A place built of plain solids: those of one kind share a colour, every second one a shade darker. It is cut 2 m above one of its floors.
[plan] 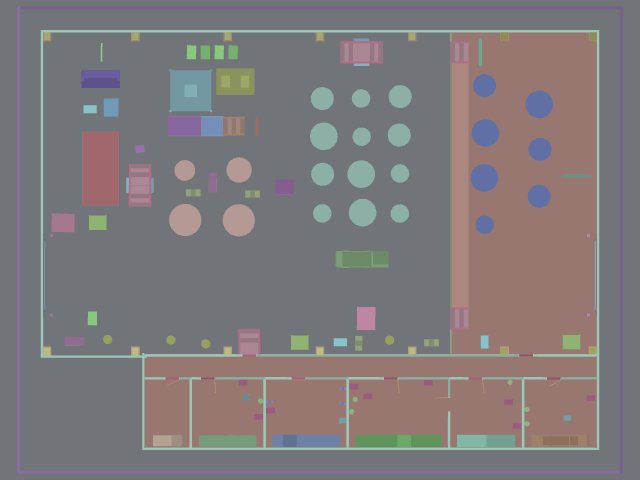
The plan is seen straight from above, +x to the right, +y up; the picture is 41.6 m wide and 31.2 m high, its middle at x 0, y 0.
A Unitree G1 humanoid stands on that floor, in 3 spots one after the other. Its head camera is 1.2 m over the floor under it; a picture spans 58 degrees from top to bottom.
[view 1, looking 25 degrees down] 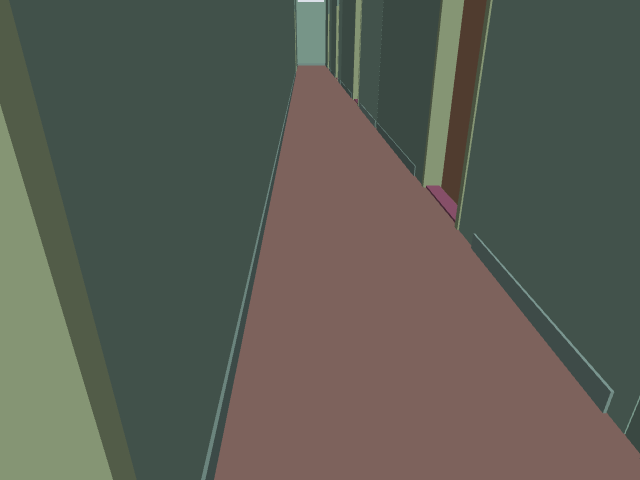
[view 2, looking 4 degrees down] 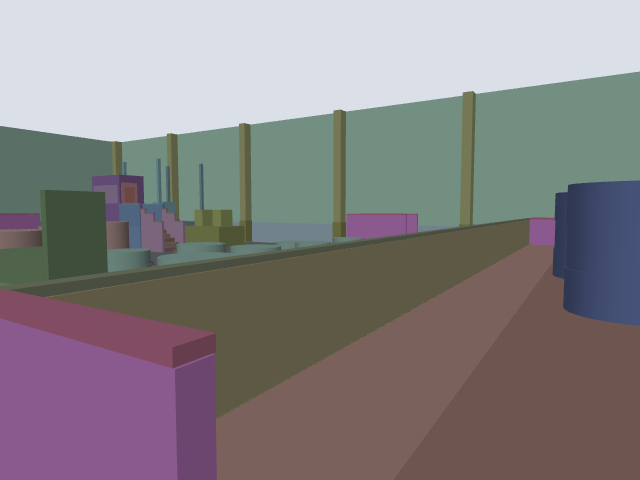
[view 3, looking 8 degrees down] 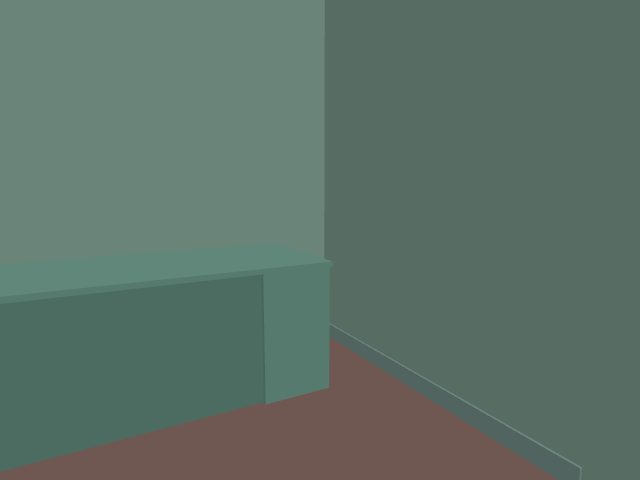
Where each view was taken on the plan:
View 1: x -4.60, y -7.88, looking -2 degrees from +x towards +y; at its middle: ground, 2.84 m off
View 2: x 10.35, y -5.10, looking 122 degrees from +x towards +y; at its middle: dado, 21.97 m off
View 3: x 10.10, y -10.63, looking -119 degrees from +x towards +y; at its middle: wall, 3.31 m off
